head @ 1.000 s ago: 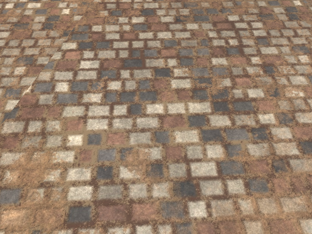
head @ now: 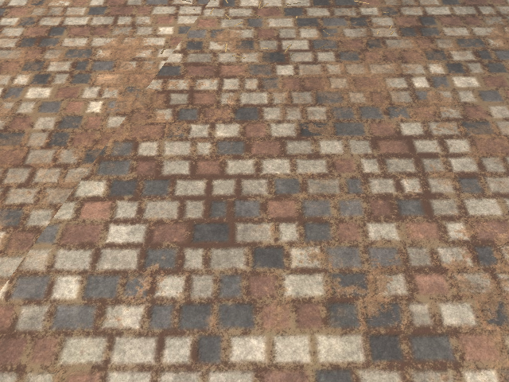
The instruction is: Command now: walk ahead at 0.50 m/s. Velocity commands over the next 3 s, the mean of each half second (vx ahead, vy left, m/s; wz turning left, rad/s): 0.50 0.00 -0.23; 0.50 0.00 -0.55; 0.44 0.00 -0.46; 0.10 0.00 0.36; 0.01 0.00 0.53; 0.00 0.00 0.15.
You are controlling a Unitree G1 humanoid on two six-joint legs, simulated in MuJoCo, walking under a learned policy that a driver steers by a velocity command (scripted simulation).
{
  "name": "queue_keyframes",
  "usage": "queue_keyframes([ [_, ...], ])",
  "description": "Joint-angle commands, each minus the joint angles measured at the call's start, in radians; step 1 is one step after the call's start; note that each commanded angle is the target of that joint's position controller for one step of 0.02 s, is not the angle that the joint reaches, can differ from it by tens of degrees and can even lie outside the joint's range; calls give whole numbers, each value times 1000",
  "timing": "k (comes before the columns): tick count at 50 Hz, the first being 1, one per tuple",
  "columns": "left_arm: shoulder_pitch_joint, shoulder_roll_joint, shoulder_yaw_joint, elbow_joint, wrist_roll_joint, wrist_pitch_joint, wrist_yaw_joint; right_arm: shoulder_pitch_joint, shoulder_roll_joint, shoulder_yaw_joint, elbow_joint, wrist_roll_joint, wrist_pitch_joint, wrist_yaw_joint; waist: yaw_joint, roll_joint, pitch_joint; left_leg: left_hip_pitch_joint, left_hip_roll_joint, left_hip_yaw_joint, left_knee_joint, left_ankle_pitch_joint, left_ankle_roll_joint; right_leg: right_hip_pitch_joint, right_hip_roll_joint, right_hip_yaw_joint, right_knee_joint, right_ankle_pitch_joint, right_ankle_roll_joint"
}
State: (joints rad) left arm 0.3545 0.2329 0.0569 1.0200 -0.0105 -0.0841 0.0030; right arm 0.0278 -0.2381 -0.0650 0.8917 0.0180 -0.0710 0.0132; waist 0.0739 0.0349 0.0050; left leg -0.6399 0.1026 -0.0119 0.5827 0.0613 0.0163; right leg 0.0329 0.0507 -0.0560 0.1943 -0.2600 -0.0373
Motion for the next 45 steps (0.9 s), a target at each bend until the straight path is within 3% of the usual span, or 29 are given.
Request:
queue_keyframes([
  [1, 49, 170, 39, -8, -7, 8, 9, -133, -68, -5, -94, 6, -23, 19, -5, -105, 86, -30, -17, 8, -56, -55, 26, 23, -312, 121, -7, 332, -145],
  [3, 19, 187, 46, -12, -9, 16, 12, -66, -103, -17, -83, 6, -29, 24, -55, -127, 44, 87, -49, 31, -78, -125, 55, 49, -321, 115, 73, 514, -123],
  [4, -8, 188, 46, -19, -11, 21, 13, 34, -131, -33, -55, 2, -31, 22, -114, -132, -17, 234, -85, 63, -96, -130, 76, 36, -294, 87, 186, 677, -104],
  [5, -16, 161, 35, -27, -7, 25, 13, 211, -181, -59, 2, -2, -30, 15, -187, -107, -125, 483, -87, 58, -84, -111, 107, -49, -237, 47, 390, 704, -74],
  [6, 9, 121, 17, -51, 17, 24, 14, 391, -263, -79, 38, -14, -27, 4, -224, 49, -280, 791, 123, -199, -69, -114, 172, -274, -162, -2, 734, 359, -36],
  [7, 128, -9, -18, -46, 3, 1, 1, 409, -292, -78, 51, -15, -26, 14, -149, 300, -385, 1051, 308, -670, -229, -329, 321, -641, 18, 79, 1025, -310, 7],
  [8, 46, 109, 8, -41, -25, -20, -3, 376, -193, -52, 39, -7, -30, 14, -186, 168, -314, 993, 277, -657, -278, -441, 273, -748, -36, 199, 1134, -320, -13],
  [9, -47, 152, 21, -70, -44, -31, -4, 292, -151, -39, 21, -8, -36, 9, -176, 118, -182, 859, 252, -497, -293, -396, 223, -797, -83, 183, 1136, -224, -32],
  [10, -86, 147, 23, -76, -42, -29, 4, 213, -127, -28, 7, -15, -40, 8, -140, 30, -117, 713, 221, -381, -322, -303, 196, -748, -138, 162, 1091, -125, -32],
  [11, -98, 138, 31, -74, -29, -20, 11, 167, -95, -20, 5, -23, -45, 10, -113, 21, -63, 603, 188, -291, -357, -240, 181, -707, -167, 161, 1033, -66, -28],
  [13, -51, 97, 34, -62, -29, 9, 9, 155, -68, -12, 19, -38, -51, 10, -71, 58, -45, 506, 153, -183, -411, -182, 162, -618, -196, 173, 981, -7, -29],
  [14, -45, 80, 34, -60, -30, 20, 9, 164, -78, -14, 28, -36, -54, 6, -63, 54, -29, 485, 150, -140, -429, -147, 167, -622, -199, 171, 964, 4, -25],
  [17, -112, 78, 39, -88, -23, 36, 9, 196, -115, -24, 45, -40, -56, -12, -67, 20, 18, 494, 150, -44, -461, -62, 165, -725, -193, 191, 872, 125, -7],
  [22, -232, 65, 36, -137, -11, 28, -14, 219, -126, -21, 48, -38, -47, -34, -93, 12, 50, 532, 116, 115, -478, 23, 124, -739, -166, 132, 625, 352, 2],
  [28, -403, 35, 13, -238, -10, 30, -52, 328, -154, -31, 79, -20, -10, -45, -147, -6, 103, 752, 178, 196, -399, 200, 116, -811, -140, 26, 463, 274, -27],
  [31, -373, 70, 28, -271, -13, 33, -70, 293, -195, -42, 58, -10, 12, -54, -94, 47, 48, 791, 191, 239, -245, 629, 96, -665, -64, -64, 448, 127, -72],
  [33, -191, 144, 64, -245, -20, 37, -69, 258, -223, -49, 40, -6, 25, -60, 16, 82, -59, 752, 177, 249, 22, 818, 74, -413, 5, -90, 424, 72, -123],
  [34, -26, 208, 99, -208, -19, 39, -54, 233, -223, -47, 27, -3, 22, -60, 105, 43, -139, 604, 131, 260, 269, 655, 36, -141, 7, -25, 326, 143, -168],
  [35, 54, 298, 119, -186, -16, 48, -30, 262, -129, -23, -6, -35, 4, -51, 65, -166, -214, 251, 16, 247, 615, -87, -10, 162, -213, 348, 321, 155, -258],
  [36, 33, 323, 111, -215, -5, 32, -36, 299, -57, 7, -54, -19, -43, -30, -3, -257, -351, -49, -174, 19, 864, -669, -34, 379, -402, 900, 154, 66, -444],
  [37, 43, 240, 88, -213, 2, 24, -36, 171, -134, -12, -79, 18, -79, -14, 51, -142, -299, -161, -108, -99, 880, -607, -8, 365, -367, 804, 105, 79, -379],
  [38, -11, 187, 75, -218, -4, 14, -34, 132, -144, -13, -93, 32, -95, -9, 26, -103, -178, -183, -60, -86, 801, -512, 14, 232, -327, 633, 105, 134, -333],
  [39, -90, 160, 66, -236, -9, 8, -36, 132, -138, -17, -77, 13, -96, -16, -27, -16, -108, -121, -17, -78, 704, -451, 11, 73, -277, 522, 96, 211, -294],
  [40, -140, 129, 56, -254, -7, 6, -33, 139, -156, -29, -72, -7, -85, -23, -60, -13, -72, -51, 7, -73, 627, -417, -2, -44, -245, 450, 79, 291, -275],
  [41, -157, 119, 49, -265, 0, 6, -28, 157, -158, -34, -73, -13, -69, -22, -87, -26, -65, 8, 20, -75, 593, -395, -15, -119, -227, 422, 57, 323, -272],
  [42, -155, 134, 51, -269, -2, 5, -23, 161, -147, -35, -82, -19, -56, -23, -99, -34, -57, 30, 22, -68, 544, -386, -32, -165, -220, 410, 43, 351, -275],
  [45, -112, 189, 64, -272, -4, 5, 0, 78, -114, -25, -120, -34, -36, -30, -85, -56, -22, 28, 4, -33, 356, -267, -77, -259, -183, 335, 23, 406, -260],
])
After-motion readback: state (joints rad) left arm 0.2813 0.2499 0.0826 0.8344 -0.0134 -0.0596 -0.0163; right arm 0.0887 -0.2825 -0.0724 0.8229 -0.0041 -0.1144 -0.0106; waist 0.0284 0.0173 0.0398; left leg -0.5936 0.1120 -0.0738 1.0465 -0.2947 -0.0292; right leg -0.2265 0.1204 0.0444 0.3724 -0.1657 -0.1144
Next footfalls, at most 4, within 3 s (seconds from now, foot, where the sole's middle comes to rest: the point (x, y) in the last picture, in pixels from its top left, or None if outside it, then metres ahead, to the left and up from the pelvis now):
0.10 left None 0.25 0.14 -0.78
0.68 right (328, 370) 0.53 -0.11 -0.78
1.16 left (302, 255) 0.88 -0.04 -0.78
1.60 right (410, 261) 0.88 -0.37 -0.78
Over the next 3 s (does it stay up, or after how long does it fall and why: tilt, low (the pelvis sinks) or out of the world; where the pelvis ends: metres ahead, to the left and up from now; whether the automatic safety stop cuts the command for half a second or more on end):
stays up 0.88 -0.18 -0.01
